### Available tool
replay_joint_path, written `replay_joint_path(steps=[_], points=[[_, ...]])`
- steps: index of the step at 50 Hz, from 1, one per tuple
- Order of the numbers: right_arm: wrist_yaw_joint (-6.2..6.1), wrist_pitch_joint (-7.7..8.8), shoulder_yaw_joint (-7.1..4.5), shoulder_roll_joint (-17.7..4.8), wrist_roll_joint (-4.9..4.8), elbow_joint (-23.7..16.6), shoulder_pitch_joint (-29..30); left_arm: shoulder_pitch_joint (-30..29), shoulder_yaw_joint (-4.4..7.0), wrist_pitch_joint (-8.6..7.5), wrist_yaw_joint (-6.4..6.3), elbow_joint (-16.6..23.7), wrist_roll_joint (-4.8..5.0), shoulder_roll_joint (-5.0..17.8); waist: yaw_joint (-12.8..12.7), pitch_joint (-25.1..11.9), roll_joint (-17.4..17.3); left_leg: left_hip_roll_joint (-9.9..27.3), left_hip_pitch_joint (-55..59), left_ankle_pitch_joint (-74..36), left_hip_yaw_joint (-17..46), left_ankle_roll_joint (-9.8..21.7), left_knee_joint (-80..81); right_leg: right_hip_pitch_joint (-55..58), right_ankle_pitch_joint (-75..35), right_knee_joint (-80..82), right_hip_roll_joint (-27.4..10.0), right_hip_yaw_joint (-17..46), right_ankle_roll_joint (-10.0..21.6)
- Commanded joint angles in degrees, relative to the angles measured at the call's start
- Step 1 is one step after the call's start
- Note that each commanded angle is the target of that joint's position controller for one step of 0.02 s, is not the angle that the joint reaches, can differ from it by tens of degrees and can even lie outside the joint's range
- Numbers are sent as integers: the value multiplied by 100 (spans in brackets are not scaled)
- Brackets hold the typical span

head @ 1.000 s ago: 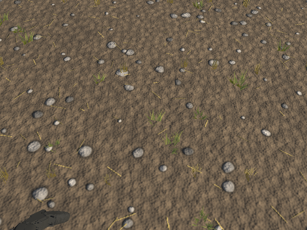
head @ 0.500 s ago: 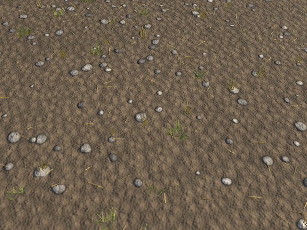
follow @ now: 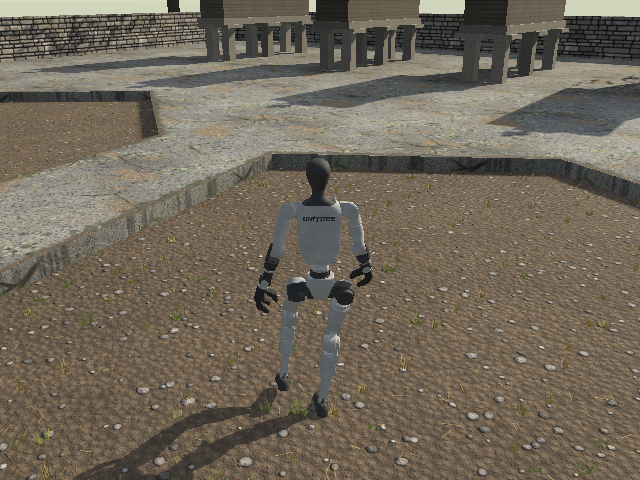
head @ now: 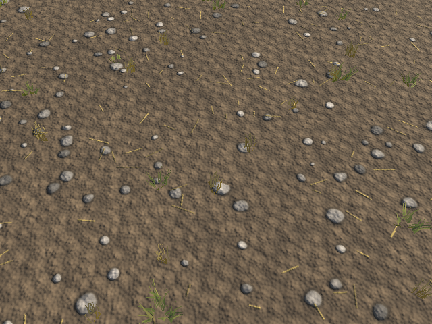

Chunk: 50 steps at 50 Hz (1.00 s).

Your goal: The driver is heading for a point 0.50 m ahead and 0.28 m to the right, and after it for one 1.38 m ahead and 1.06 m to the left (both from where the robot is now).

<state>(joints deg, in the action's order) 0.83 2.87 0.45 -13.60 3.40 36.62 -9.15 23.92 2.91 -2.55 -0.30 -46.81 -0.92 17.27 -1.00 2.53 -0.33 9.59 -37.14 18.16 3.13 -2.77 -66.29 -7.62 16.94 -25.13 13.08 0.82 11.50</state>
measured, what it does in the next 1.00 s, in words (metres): walks ahead, turning left: left foot, then right foot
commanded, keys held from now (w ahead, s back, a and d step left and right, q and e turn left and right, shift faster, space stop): w+shift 0.08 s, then shift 0.24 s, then q+shift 0.68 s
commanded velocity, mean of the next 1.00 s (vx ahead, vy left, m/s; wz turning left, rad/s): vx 0.31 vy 0.00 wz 0.34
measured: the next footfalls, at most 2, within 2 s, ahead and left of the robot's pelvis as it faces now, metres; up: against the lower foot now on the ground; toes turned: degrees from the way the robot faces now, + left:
left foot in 0.22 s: +0.45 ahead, +0.15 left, +0.00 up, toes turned -1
right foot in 0.62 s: +0.55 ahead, -0.06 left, +0.00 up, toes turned +9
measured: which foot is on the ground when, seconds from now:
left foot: up 0.00-0.20, down 0.22-0.62, up 0.64-1.00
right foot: down 0.00-0.20, up 0.22-0.60, down 0.62-1.00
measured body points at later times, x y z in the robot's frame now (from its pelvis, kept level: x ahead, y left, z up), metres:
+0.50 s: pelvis +0.36 +0.05 +0.01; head +0.41 +0.04 +0.46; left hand +0.56 +0.28 -0.09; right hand +0.34 -0.21 -0.12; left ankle +0.41 +0.15 -0.73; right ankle +0.46 -0.08 -0.68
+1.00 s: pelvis +0.41 +0.03 +0.00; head +0.43 +0.05 +0.45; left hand +0.42 +0.33 -0.10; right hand +0.67 -0.15 -0.09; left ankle +0.35 +0.11 -0.72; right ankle +0.51 -0.07 -0.73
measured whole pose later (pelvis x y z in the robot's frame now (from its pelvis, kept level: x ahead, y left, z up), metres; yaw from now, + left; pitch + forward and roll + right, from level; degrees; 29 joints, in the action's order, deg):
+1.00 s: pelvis +0.41 +0.03 +0.00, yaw +26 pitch +0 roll -1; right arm 3.8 -6.4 -4.6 -17.6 -0.3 36.8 -9.1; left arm 10.5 2.7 0.2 -0.9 -39.7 -2.0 15.8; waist -0.6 2.9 0.3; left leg 1.6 -17.6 23.1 -4.4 -0.3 -40.4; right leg -18.4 12.2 -31.8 -7.9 -14.9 0.0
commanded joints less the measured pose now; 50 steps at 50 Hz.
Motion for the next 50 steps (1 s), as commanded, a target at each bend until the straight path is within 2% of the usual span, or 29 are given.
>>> replay_joint_path(steps=[1,4,7,8,9,10,11,12,13,14,15,16,17,18,20,22,25,29,30,31,32,33,34,35,36,38,44,48,50], points=[[85,-14,-66,-473,-59,-432,413,-281,147,-347,39,380,50,619,101,541,-191,21,215,-1174,-455,41,1510,-1049,-2128,1766,-1399,1360,588],[172,42,-45,-408,-196,-441,884,102,151,-442,110,160,190,674,-244,364,-109,-389,1077,-2978,-756,354,2821,-700,-3119,2117,-1425,1080,235],[96,101,-86,-503,-123,-399,946,422,159,-416,33,-126,139,851,-332,185,42,-952,1207,-2912,-968,628,3517,662,-5636,1338,-1570,905,-111],[45,142,-145,-642,-79,-317,664,488,170,-403,-14,-187,89,936,-204,-74,264,-1189,1539,-2634,-951,688,3618,1011,-6442,807,-1637,966,-279],[-10,193,-239,-844,-67,-103,-39,409,188,-372,-60,-217,29,1030,160,-467,435,-1328,2230,-2459,-809,745,3669,1151,-6839,-50,-1671,1019,-432],[-66,243,-306,-971,-76,220,-1059,73,215,-335,-90,-190,23,1122,777,-843,485,-1158,3218,-3003,-689,801,4066,930,-6554,-1250,-1547,861,-560],[-147,271,-401,-1330,-22,484,-1906,-101,179,-333,-115,-80,35,910,1122,-1258,304,-406,4433,-4331,-181,917,3757,92,-4932,-2756,-1180,737,-663],[-69,280,-534,-1812,145,617,-2182,1090,-19,-274,-143,-43,415,-124,530,-2472,-1828,2055,6845,-8265,2273,2308,2748,-2224,1672,-6151,-213,395,-1184],[21,196,-541,-1442,-157,546,-2462,719,60,-277,-203,-119,286,618,997,-3623,-685,1775,7057,-8554,2802,2289,3019,-2423,1464,-6496,-194,1046,-997],[7,206,-485,-1217,-224,559,-1901,33,58,-289,-196,39,316,580,821,-2800,-654,1472,6310,-7461,2075,2076,3452,-2733,1043,-6167,-514,1189,-1027],[0,203,-380,-797,-235,534,-1269,-325,-15,-281,-147,123,160,505,599,-1869,-282,1086,5350,-6310,1560,1785,3837,-2901,842,-5545,-871,883,-998],[-39,213,-300,-576,-216,584,-1070,-584,-47,-202,-82,144,70,380,516,-1286,-169,883,4671,-5812,1268,1684,4140,-3023,895,-5232,-996,781,-992],[-82,209,-246,-488,-283,735,-1183,-597,-55,-92,-8,189,-101,295,379,-883,-119,667,3753,-6040,1070,1656,4415,-2553,789,-4896,-1001,673,-1017],[-84,211,-227,-513,-316,840,-1161,-476,-92,-1,48,205,-166,118,158,-786,-145,603,3219,-5979,917,1708,4604,-2205,728,-4488,-1084,614,-1067],[-40,218,-291,-806,-275,874,-834,-363,-177,101,71,264,-204,-93,-195,-732,-277,286,2333,-6314,569,1746,4783,-1648,541,-3598,-1173,199,-1194],[12,148,-387,-1017,-220,829,-617,-518,-246,132,35,354,-102,-129,-273,-799,-542,-74,1939,-6197,272,1611,4742,-1237,27,-2563,-1141,60,-1248],[63,-18,-499,-1092,-277,744,-628,-954,-216,212,-28,452,-21,129,-175,-847,-706,-291,1668,-4652,431,1340,4633,-830,-851,-1899,-1077,77,-1275],[9,-289,-640,-1167,-325,552,-523,-1116,-165,171,-155,569,-70,297,-221,-484,-657,-407,1198,-2199,1238,981,4142,-296,-1038,-812,-1123,228,-1224],[-14,-330,-639,-1045,-337,491,-554,-1009,-141,100,-188,572,-121,367,-219,-372,-492,-626,1054,-1477,1382,772,3791,-122,-1140,-306,-1350,383,-1130],[-22,-345,-565,-687,-359,345,-800,-836,-74,36,-245,673,-191,725,-109,-608,438,-1039,883,-56,1016,515,2749,141,-1507,259,-2610,1454,-864],[-94,-386,-502,-348,-349,290,-1577,-1094,-22,108,-258,832,-106,1028,320,-866,1581,-1810,506,2162,-6,411,1456,291,-2575,557,-3915,2632,-263],[-126,-482,-565,-731,-211,389,-1623,-1153,10,189,-280,897,-15,864,172,-1106,1503,-1468,437,2010,-198,367,458,55,-2056,849,-3942,2838,190],[-114,-559,-650,-948,-164,408,-1335,-1379,-93,202,-318,950,-7,466,237,-762,954,-1244,423,1507,-99,324,136,-250,-1447,951,-3533,2362,149],[-82,-620,-694,-966,-177,407,-1185,-1694,-142,213,-333,988,-35,263,355,-524,756,-1103,474,1113,-108,227,-21,-504,-1292,999,-3177,1737,24],[-42,-684,-700,-930,-193,387,-1156,-1865,-146,208,-343,1028,-73,231,418,-493,855,-1036,526,875,-191,124,-207,-552,-1609,981,-2962,1230,-25],[19,-778,-684,-843,-248,332,-1104,-1835,-116,190,-335,1054,-89,212,413,-551,837,-998,641,623,-330,-10,-329,-532,-2187,873,-2788,563,-3],[248,-884,-574,-651,-312,-157,-276,-1390,75,173,-224,1007,-144,467,74,-683,939,-757,1129,603,-542,29,1323,-165,-1831,680,-3081,-174,-56],[314,-893,-603,-785,-383,-369,-63,-1262,237,209,-62,1009,-131,752,-19,-760,1135,-912,1864,726,-984,242,2440,-216,-1628,320,-3285,-543,-301],[297,-844,-636,-819,-378,-301,-376,-1233,304,258,1,993,-47,811,225,-773,813,-1049,2667,74,-1030,423,3595,-645,-1109,-336,-3218,-945,-767]])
